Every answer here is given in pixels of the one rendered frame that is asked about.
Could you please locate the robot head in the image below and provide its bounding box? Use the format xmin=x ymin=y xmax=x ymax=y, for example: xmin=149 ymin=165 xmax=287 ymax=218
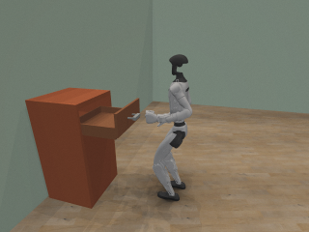
xmin=169 ymin=54 xmax=188 ymax=83

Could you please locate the robot left upper arm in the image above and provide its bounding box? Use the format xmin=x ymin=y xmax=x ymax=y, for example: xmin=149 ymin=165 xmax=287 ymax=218
xmin=169 ymin=82 xmax=193 ymax=118

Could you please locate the left robot forearm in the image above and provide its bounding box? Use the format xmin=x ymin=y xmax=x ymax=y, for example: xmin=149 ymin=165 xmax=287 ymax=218
xmin=156 ymin=109 xmax=191 ymax=124

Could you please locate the left robot foot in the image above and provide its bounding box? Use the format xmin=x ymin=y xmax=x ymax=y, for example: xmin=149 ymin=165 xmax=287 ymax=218
xmin=157 ymin=191 xmax=180 ymax=201

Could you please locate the drawer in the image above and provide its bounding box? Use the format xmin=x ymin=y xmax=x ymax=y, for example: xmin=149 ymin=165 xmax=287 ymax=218
xmin=79 ymin=98 xmax=140 ymax=140

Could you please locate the handle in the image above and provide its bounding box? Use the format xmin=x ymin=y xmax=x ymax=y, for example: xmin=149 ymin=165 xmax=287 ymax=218
xmin=127 ymin=113 xmax=141 ymax=121

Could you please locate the cabinet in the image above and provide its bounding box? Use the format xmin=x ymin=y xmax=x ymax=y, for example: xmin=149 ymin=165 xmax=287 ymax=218
xmin=25 ymin=87 xmax=118 ymax=209

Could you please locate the left robot hand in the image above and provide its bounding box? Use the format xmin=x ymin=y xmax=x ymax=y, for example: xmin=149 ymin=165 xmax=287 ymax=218
xmin=145 ymin=110 xmax=157 ymax=124

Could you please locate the robot right upper arm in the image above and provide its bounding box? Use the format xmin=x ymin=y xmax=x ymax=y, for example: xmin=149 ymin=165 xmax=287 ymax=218
xmin=188 ymin=92 xmax=192 ymax=104

